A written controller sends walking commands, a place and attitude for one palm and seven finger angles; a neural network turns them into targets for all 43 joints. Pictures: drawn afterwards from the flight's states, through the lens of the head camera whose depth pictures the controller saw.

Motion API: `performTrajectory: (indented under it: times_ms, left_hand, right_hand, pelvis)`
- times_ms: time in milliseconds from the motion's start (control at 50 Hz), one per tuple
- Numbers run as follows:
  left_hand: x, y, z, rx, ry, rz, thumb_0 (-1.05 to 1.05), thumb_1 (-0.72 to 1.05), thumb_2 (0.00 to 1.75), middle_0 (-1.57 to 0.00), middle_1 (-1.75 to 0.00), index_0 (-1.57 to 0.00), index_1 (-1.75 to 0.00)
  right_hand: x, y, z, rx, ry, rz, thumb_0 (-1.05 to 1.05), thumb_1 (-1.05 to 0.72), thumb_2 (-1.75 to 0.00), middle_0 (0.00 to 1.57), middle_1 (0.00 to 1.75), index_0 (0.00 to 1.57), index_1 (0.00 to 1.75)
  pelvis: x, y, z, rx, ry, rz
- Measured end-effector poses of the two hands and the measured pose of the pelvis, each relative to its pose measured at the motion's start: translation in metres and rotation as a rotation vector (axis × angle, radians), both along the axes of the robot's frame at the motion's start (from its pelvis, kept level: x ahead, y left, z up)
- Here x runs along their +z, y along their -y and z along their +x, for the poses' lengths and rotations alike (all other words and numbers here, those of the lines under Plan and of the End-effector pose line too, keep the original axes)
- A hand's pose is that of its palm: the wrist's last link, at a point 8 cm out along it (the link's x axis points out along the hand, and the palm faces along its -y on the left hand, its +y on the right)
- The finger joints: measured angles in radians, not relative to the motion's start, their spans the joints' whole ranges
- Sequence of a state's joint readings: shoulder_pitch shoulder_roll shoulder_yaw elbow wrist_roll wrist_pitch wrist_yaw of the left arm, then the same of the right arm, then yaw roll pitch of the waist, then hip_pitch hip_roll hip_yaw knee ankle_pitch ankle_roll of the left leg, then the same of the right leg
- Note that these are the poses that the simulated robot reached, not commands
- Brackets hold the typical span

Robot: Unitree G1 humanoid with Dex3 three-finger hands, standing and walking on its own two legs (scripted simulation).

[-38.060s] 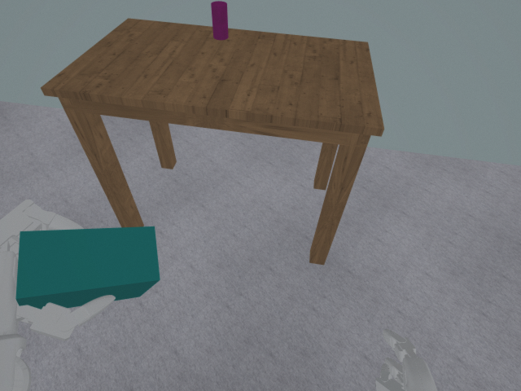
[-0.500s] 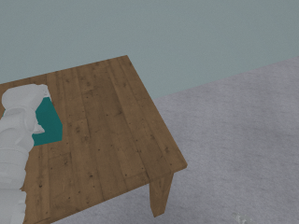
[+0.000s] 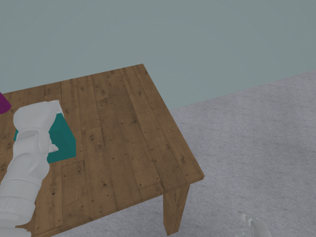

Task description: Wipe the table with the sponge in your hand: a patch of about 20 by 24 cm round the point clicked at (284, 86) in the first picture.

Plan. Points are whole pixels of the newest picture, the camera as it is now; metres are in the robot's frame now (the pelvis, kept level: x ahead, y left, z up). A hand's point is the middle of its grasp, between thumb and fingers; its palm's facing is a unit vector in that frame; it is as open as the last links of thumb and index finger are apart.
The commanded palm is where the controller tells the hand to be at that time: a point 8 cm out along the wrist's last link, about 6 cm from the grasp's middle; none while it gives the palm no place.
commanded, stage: wipe back along the first lane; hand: left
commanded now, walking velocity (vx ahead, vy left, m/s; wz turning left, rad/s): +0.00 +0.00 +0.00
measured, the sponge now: (52, 144) +0.34 +0.33 +0.03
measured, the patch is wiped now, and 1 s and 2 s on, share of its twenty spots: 0.95 0.95 0.95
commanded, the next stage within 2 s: lift the sponge slowly off the table in 1.10 s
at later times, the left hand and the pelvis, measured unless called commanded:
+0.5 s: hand (49, 145) +0.30 +0.29 +0.09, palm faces +0.03 -0.05 -1.00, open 10.3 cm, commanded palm +0.26 +0.28 +0.11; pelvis +0.00 -0.01 +0.00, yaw +0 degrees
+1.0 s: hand (50, 162) +0.26 +0.27 +0.09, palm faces +0.05 -0.06 -1.00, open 10.3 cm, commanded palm +0.20 +0.26 +0.11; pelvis +0.00 -0.02 +0.00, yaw -1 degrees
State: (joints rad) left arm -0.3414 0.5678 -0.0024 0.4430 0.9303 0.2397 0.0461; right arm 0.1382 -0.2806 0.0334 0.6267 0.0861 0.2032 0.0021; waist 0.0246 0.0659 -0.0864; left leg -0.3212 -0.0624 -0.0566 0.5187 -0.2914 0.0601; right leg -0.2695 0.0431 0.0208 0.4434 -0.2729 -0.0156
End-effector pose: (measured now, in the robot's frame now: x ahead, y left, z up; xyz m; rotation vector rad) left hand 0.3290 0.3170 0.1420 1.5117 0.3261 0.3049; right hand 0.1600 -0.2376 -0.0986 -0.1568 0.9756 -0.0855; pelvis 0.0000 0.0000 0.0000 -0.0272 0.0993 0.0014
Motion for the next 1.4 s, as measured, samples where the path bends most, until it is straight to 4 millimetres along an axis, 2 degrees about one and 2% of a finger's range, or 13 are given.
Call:
performTrajectory:
  times_ms: [320,680,820,1100,1260,1400]
  left_hand:
    - [0.000,0.016,-0.032,-0.006,0.027,-0.002,0.00,-0.51,1.05,-0.66,-1.40,-0.69,-1.42]
    - [0.000,0.041,-0.066,0.007,0.049,-0.006,0.00,-0.51,1.04,-0.66,-1.40,-0.69,-1.41]
    - [0.000,0.046,-0.079,0.001,0.051,-0.016,0.00,-0.50,1.04,-0.66,-1.39,-0.69,-1.41]
    - [0.001,0.054,-0.110,-0.006,0.059,-0.029,0.00,-0.50,1.04,-0.66,-1.39,-0.69,-1.41]
    - [0.000,0.061,-0.135,-0.009,0.076,-0.035,0.00,-0.50,1.04,-0.66,-1.39,-0.69,-1.41]
    - [0.000,0.061,-0.139,0.009,0.075,-0.039,0.00,-0.51,1.04,-0.67,-1.38,-0.70,-1.40]
  right_hand:
    - [-0.001,0.000,0.004,0.019,0.027,0.014,0.01,-0.91,-0.90,0.20,0.30,0.20,0.30]
    - [0.007,0.000,0.039,0.059,0.127,0.043,0.01,-0.91,-0.90,0.20,0.30,0.19,0.30]
    - [0.011,0.003,0.046,0.058,0.159,0.047,0.01,-0.91,-0.90,0.20,0.30,0.20,0.30]
    - [0.011,0.013,0.040,0.034,0.171,0.040,0.01,-0.91,-0.90,0.20,0.30,0.19,0.30]
    - [0.008,0.008,0.035,0.039,0.170,0.050,0.01,-0.91,-0.90,0.20,0.30,0.19,0.30]
    - [0.011,0.000,0.035,0.062,0.176,0.041,0.01,-0.91,-0.90,0.20,0.30,0.19,0.30]
  pelvis:
    - [0.000,0.003,-0.001,-0.002,0.027,0.003]
    - [0.000,0.014,0.003,-0.007,0.049,0.013]
    - [-0.001,0.019,0.005,-0.017,0.058,0.016]
    - [-0.002,0.021,0.004,-0.031,0.070,0.016]
    - [-0.002,0.020,-0.002,-0.031,0.079,0.018]
    - [-0.002,0.021,-0.010,-0.024,0.097,0.021]
